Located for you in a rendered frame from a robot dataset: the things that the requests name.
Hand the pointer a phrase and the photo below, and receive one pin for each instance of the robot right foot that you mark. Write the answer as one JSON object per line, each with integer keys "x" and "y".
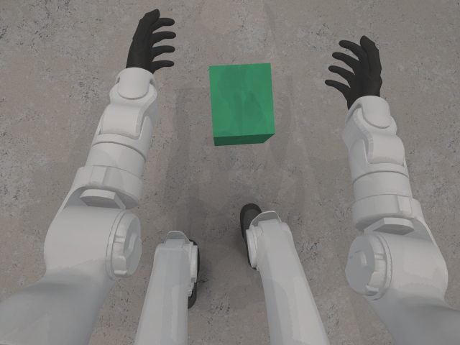
{"x": 248, "y": 213}

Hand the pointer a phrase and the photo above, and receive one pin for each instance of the robot right forearm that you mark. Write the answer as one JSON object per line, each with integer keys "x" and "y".
{"x": 379, "y": 174}

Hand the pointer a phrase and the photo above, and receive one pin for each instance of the right robot upper arm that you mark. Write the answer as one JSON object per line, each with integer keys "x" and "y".
{"x": 404, "y": 279}

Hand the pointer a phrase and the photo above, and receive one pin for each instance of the robot right shin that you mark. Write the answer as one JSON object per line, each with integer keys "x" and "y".
{"x": 268, "y": 215}

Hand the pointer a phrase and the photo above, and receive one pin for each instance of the robot right hand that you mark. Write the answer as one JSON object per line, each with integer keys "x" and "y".
{"x": 366, "y": 80}

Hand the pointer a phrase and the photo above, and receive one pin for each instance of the robot left hand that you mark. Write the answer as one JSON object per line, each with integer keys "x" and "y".
{"x": 141, "y": 53}

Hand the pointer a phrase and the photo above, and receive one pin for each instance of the robot left forearm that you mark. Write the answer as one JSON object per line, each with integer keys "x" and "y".
{"x": 111, "y": 177}

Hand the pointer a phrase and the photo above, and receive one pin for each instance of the carton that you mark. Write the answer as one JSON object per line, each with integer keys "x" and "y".
{"x": 241, "y": 103}

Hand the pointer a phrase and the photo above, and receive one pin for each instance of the left robot upper arm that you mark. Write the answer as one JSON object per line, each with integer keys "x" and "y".
{"x": 88, "y": 249}

